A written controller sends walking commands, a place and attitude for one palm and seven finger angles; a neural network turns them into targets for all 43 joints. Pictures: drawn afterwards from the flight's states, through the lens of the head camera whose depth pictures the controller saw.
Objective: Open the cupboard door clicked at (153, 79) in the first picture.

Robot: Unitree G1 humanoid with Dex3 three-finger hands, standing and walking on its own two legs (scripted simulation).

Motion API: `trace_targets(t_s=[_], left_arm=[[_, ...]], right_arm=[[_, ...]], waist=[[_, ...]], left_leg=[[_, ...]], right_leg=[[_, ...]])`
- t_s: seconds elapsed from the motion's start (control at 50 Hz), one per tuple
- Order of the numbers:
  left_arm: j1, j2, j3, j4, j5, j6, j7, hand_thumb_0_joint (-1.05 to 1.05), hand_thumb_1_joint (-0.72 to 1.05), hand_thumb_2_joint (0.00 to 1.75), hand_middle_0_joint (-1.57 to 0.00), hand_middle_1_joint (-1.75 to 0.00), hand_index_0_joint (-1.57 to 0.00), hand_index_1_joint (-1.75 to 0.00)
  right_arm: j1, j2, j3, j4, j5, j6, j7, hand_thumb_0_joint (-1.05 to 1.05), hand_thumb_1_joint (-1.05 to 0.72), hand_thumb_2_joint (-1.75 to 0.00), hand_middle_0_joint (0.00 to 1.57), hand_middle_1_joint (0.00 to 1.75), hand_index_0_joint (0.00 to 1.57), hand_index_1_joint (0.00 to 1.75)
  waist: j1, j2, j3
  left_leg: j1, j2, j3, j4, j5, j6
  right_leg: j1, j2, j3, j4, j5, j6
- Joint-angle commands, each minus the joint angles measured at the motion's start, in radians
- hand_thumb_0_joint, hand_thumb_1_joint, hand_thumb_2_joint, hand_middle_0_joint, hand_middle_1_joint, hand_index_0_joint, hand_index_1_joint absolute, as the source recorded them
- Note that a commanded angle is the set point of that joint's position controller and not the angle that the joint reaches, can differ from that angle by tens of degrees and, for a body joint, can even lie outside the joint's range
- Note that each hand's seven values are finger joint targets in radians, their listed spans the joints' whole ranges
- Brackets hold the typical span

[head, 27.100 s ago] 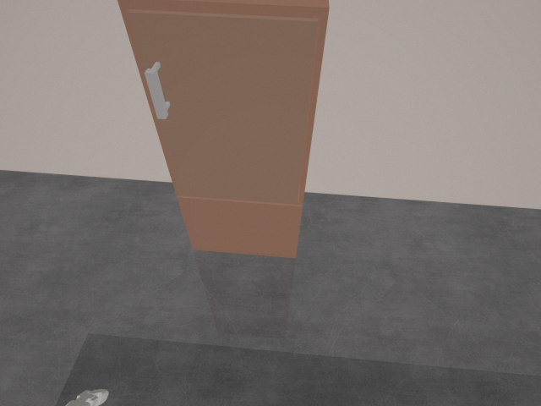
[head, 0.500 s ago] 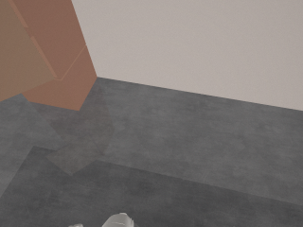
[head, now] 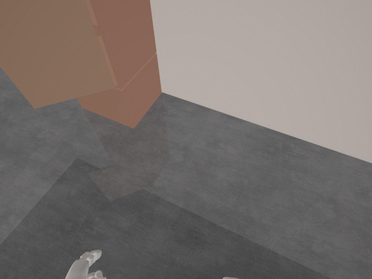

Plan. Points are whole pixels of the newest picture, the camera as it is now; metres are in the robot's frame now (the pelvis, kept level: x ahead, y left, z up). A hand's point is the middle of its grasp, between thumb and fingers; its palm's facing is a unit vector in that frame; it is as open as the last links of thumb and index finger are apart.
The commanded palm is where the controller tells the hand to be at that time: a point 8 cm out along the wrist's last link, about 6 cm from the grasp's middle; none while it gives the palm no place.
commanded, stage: turn to face it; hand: left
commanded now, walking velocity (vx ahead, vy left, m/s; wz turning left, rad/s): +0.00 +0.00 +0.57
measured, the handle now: out of the picture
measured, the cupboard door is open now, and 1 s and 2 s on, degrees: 48 48 48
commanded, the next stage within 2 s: take the last steps up to it in 0.38 s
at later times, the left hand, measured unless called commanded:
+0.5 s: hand out of the picture -0.05 +0.21 -0.19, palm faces +0.34 -0.91 -0.24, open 7.3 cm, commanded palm none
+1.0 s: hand out of the picture +0.04 +0.19 -0.15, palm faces +0.45 -0.86 -0.23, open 7.3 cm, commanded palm none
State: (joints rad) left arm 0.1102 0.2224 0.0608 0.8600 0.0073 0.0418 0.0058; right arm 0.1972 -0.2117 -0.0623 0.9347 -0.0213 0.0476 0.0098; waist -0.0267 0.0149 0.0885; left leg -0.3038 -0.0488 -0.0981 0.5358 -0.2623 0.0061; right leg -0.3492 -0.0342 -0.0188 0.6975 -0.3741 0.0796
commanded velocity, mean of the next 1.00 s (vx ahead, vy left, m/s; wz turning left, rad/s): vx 0.16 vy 0.08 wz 0.27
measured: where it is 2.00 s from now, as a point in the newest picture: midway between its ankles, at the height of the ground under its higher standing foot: (142, 239)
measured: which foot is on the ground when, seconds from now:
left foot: down 0.00-0.02, up 0.04-0.42, down 0.44-0.86, up 0.88-1.00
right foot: up 0.00-0.00, down 0.02-0.46, up 0.48-0.84, down 0.86-1.00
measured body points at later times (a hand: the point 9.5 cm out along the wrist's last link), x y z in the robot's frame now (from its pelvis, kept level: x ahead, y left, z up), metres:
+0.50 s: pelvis +0.01 +0.00 -0.01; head +0.05 +0.04 +0.44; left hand -0.07 +0.25 -0.17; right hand +0.20 -0.20 -0.14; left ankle -0.03 +0.09 -0.74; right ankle -0.01 -0.13 -0.71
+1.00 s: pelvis +0.08 +0.01 +0.01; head +0.10 -0.01 +0.46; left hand +0.01 +0.24 -0.13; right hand +0.17 -0.22 -0.16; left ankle +0.00 +0.13 -0.65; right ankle +0.09 -0.09 -0.73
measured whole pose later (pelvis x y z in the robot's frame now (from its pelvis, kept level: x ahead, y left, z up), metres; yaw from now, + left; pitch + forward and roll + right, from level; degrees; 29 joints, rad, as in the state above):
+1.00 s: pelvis +0.08 +0.01 +0.01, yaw +24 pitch -1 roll +2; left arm 0.28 0.14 0.05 0.99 0.02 -0.04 0.00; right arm 0.29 -0.22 -0.07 1.07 -0.03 0.05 0.03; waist 0.00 0.03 0.04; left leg -0.48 0.00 0.00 1.11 -0.29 -0.01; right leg -0.17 -0.08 -0.15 0.49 -0.31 -0.02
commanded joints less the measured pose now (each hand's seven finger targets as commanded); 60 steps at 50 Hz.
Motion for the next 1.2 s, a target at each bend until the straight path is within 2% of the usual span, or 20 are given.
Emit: trace_targets(t_s=[0.0,0.02,0.1,0.32,0.36,0.4,0.42,0.44,0.48,0.56,0.72,0.78,0.8,0.82,0.84,0.86,0.9,0.96,1.06,1.18], left_arm=[[0.186,0.224,0.054,-0.030,0.021,-0.054,0.031,0.00,0.90,0.90,-0.20,-0.30,-0.20,-0.30],[0.171,0.253,0.045,-0.038,0.020,-0.049,0.030,0.00,0.90,0.90,-0.20,-0.30,-0.20,-0.30],[0.036,0.116,0.013,-0.062,0.006,-0.056,0.031,0.00,0.90,0.90,-0.20,-0.30,-0.20,-0.30],[0.214,0.167,0.039,0.027,0.024,-0.060,0.028,0.00,0.90,0.90,-0.20,-0.30,-0.20,-0.30],[0.201,0.179,0.042,0.039,0.021,-0.061,0.026,0.00,0.90,0.90,-0.20,-0.30,-0.20,-0.30],[0.169,0.164,0.039,0.037,0.004,-0.057,0.020,0.00,0.90,0.90,-0.20,-0.30,-0.20,-0.30],[0.174,0.102,0.027,0.010,-0.003,-0.049,0.014,0.00,0.90,0.90,-0.20,-0.30,-0.20,-0.30],[0.129,0.069,0.005,-0.019,0.004,-0.036,0.018,0.00,0.90,0.90,-0.20,-0.30,-0.20,-0.30],[0.087,0.075,0.012,0.014,0.005,-0.015,0.021,0.00,0.90,0.90,-0.20,-0.30,-0.20,-0.30],[0.128,0.066,0.018,0.064,0.017,-0.021,-0.009,0.00,0.90,0.90,-0.20,-0.30,-0.20,-0.30],[0.052,0.037,0.009,0.036,0.019,-0.045,-0.025,0.00,0.90,0.90,-0.20,-0.30,-0.20,-0.30],[0.153,0.043,0.016,0.064,0.020,-0.058,-0.027,0.00,0.90,0.90,-0.20,-0.30,-0.20,-0.30],[0.237,0.053,0.026,0.090,0.022,-0.063,-0.023,0.00,0.90,0.90,-0.20,-0.30,-0.20,-0.30],[0.327,0.112,0.039,0.118,0.031,-0.073,-0.014,0.00,0.90,0.90,-0.20,-0.30,-0.20,-0.30],[0.405,0.206,0.058,0.128,0.032,-0.078,-0.003,0.00,0.90,0.90,-0.20,-0.30,-0.20,-0.30],[0.386,0.208,0.051,0.120,0.017,-0.080,0.005,0.00,0.90,0.90,-0.20,-0.30,-0.20,-0.30],[0.244,0.120,0.030,0.102,0.017,-0.090,0.011,0.00,0.90,0.90,-0.20,-0.30,-0.20,-0.30],[0.227,0.053,0.009,0.119,0.011,-0.116,0.007,0.00,0.90,0.90,-0.20,-0.30,-0.20,-0.30],[0.344,0.052,0.001,0.194,0.013,-0.134,0.009,0.00,0.90,0.90,-0.20,-0.30,-0.20,-0.30],[0.363,0.067,-0.001,0.237,0.025,-0.127,0.014,0.00,0.90,0.90,-0.20,-0.30,-0.20,-0.30]], right_arm=[[-0.034,-0.110,-0.049,-0.106,0.017,-0.021,-0.006,0.00,-0.90,-0.90,0.20,0.30,0.20,0.30],[-0.038,-0.120,-0.052,-0.115,0.009,-0.018,-0.004,0.00,-0.90,-0.90,0.20,0.30,0.20,0.30],[-0.019,-0.099,-0.045,-0.045,0.004,0.014,0.012,0.00,-0.90,-0.90,0.20,0.30,0.20,0.30],[-0.136,-0.047,-0.003,-0.053,0.013,-0.005,0.010,0.00,-0.90,-0.90,0.20,0.30,0.20,0.30],[-0.097,-0.056,0.000,-0.041,0.013,-0.014,0.005,0.00,-0.90,-0.90,0.20,0.30,0.20,0.30],[0.001,-0.115,-0.013,-0.013,0.004,-0.029,0.002,0.00,-0.90,-0.90,0.20,0.30,0.20,0.30],[0.049,-0.220,-0.036,-0.008,-0.007,-0.036,-0.003,0.00,-0.90,-0.90,0.20,0.30,0.20,0.30],[0.082,-0.269,-0.043,-0.002,-0.002,-0.024,-0.011,0.00,-0.90,-0.90,0.20,0.30,0.20,0.30],[0.023,-0.224,-0.029,-0.011,-0.006,-0.028,-0.037,0.00,-0.90,-0.90,0.20,0.30,0.20,0.30],[-0.005,-0.161,-0.008,-0.020,-0.002,-0.052,-0.034,0.00,-0.90,-0.90,0.20,0.30,0.20,0.30],[0.071,-0.151,-0.016,0.008,-0.008,-0.062,-0.022,0.00,-0.90,-0.90,0.20,0.30,0.20,0.30],[0.036,-0.154,-0.017,0.007,-0.004,-0.058,-0.018,0.00,-0.90,-0.90,0.20,0.30,0.20,0.30],[0.011,-0.137,-0.016,0.001,-0.001,-0.058,-0.017,0.00,-0.90,-0.90,0.20,0.30,0.20,0.30],[0.012,-0.090,-0.008,-0.007,0.010,-0.063,-0.012,0.00,-0.90,-0.90,0.20,0.30,0.20,0.30],[-0.015,-0.046,0.000,-0.047,0.010,-0.067,-0.007,0.00,-0.90,-0.90,0.20,0.30,0.20,0.30],[-0.047,-0.122,-0.015,-0.053,-0.007,-0.056,-0.002,0.00,-0.90,-0.90,0.20,0.30,0.20,0.30],[-0.063,-0.103,-0.023,-0.019,-0.011,-0.043,0.011,0.00,-0.90,-0.90,0.20,0.30,0.20,0.30],[0.035,-0.037,-0.009,0.049,-0.008,-0.029,0.024,0.00,-0.90,-0.90,0.20,0.30,0.20,0.30],[-0.003,-0.002,0.000,0.051,-0.002,-0.033,0.030,0.00,-0.90,-0.90,0.20,0.30,0.20,0.30],[-0.119,0.016,0.017,0.010,0.002,-0.057,0.043,0.00,-0.90,-0.90,0.20,0.30,0.20,0.30]], waist=[[0.085,-0.236,-0.199],[0.078,-0.268,-0.175],[-0.002,-0.181,-0.071],[0.081,-0.229,-0.120],[0.050,-0.218,-0.139],[-0.015,-0.107,-0.196],[-0.038,0.185,-0.232],[-0.052,0.246,-0.214],[-0.025,0.217,-0.165],[0.020,0.138,-0.104],[0.007,0.135,-0.042],[0.063,0.094,-0.048],[0.110,0.047,-0.053],[0.148,-0.122,-0.072],[0.187,-0.379,-0.078],[0.161,-0.282,-0.024],[0.089,-0.211,0.108],[0.039,-0.167,0.038],[0.064,-0.143,-0.009],[0.079,-0.209,0.029]], left_leg=[[-0.290,0.005,-0.024,0.227,-0.117,-0.016],[-0.295,-0.027,0.046,0.480,-0.376,-0.042],[-0.288,0.066,0.050,0.741,-0.136,-0.068],[-0.136,0.049,0.182,0.225,-0.203,-0.049],[-0.044,0.038,0.199,0.086,-0.122,-0.037],[0.225,0.087,0.172,-0.134,0.180,-0.001],[0.390,0.334,-0.144,-0.132,0.542,0.115],[0.316,0.471,-0.231,-0.156,0.730,0.231],[0.227,0.400,-0.180,-0.169,0.564,0.222],[0.198,0.277,-0.067,-0.242,0.283,0.168],[0.144,0.249,-0.111,-0.290,-0.030,0.192],[0.004,0.211,-0.103,-0.220,-0.128,0.164],[-0.119,0.164,-0.065,-0.121,-0.193,0.131],[-0.293,0.059,0.044,0.078,-0.262,0.072],[-0.456,-0.017,0.123,0.383,-0.361,0.021],[-0.454,0.042,0.035,0.554,-0.298,0.009],[-0.448,0.118,0.009,0.670,-0.086,-0.007],[-0.356,0.128,0.074,0.612,0.081,-0.043],[-0.396,0.128,0.138,0.496,0.120,-0.057],[-0.275,0.113,0.215,0.181,0.081,-0.025]], right_leg=[[0.466,-0.316,0.288,-0.396,0.280,-0.116],[0.344,-0.482,0.350,-0.395,0.407,-0.223],[0.202,-0.287,0.052,-0.353,0.530,-0.176],[0.356,-0.318,-0.052,-0.245,0.825,-0.200],[0.335,-0.313,-0.071,-0.195,0.821,-0.179],[0.187,-0.265,-0.143,-0.020,0.647,-0.100],[-0.070,-0.133,-0.182,0.167,0.097,-0.032],[-0.124,-0.086,-0.088,0.292,-0.311,-0.027],[-0.160,-0.088,0.018,0.401,-0.225,-0.024],[-0.183,-0.070,-0.019,0.418,-0.058,-0.031],[-0.101,-0.044,-0.081,0.097,-0.061,-0.041],[0.138,-0.005,-0.105,-0.098,0.014,-0.049],[0.310,-0.022,-0.090,-0.205,0.060,-0.055],[0.486,-0.173,0.083,-0.340,-0.082,-0.093],[0.553,-0.459,0.476,-0.507,-0.216,-0.197],[0.378,-0.519,0.584,-0.588,-0.364,-0.250],[0.172,-0.454,0.436,-0.615,-0.359,-0.209],[0.188,-0.301,0.061,-0.554,0.101,-0.135],[0.338,-0.283,-0.065,-0.491,0.496,-0.142],[0.339,-0.303,-0.106,-0.449,0.545,-0.157]])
